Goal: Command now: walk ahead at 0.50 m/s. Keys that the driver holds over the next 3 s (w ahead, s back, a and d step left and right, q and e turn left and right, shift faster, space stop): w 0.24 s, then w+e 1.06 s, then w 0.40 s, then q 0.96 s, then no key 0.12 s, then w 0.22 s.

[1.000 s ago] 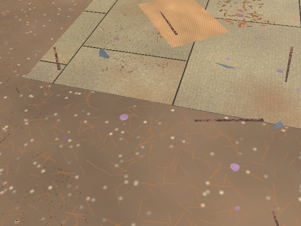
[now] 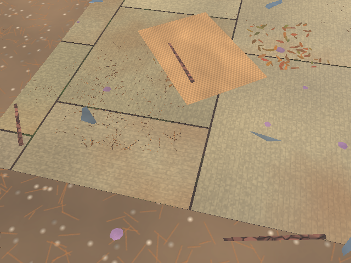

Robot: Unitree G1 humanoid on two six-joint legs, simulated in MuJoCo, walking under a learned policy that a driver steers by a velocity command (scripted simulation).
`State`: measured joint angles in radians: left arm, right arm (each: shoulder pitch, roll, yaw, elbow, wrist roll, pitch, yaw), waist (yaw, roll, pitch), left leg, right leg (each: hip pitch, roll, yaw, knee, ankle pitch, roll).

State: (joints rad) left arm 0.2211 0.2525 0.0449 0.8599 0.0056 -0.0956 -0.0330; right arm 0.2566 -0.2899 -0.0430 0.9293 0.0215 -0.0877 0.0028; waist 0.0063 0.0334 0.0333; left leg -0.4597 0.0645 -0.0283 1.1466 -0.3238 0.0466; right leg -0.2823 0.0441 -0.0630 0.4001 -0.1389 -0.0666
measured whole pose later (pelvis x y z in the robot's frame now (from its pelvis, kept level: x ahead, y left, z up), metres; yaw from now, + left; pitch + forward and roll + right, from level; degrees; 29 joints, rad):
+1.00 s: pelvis +0.53 -0.02 -0.02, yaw -22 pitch +1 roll +1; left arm 0.13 0.28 0.09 0.73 -0.02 -0.04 -0.04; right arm 0.24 -0.29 -0.06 0.91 0.02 -0.08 0.00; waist -0.02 0.00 0.07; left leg -0.23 0.06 0.05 1.15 -0.48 -0.01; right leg -0.45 0.05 -0.06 0.63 -0.20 -0.12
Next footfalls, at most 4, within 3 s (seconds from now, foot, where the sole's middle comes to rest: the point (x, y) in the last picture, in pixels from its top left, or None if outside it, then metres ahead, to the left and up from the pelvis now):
0.38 left None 0.39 0.16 -0.78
0.92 right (224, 225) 0.62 -0.13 -0.78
1.40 left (206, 153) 0.97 -0.08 -0.78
1.88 right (281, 142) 1.03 -0.44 -0.78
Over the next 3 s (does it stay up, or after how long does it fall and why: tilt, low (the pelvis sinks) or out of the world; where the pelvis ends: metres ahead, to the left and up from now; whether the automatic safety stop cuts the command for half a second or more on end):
stays up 1.07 -0.29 0.01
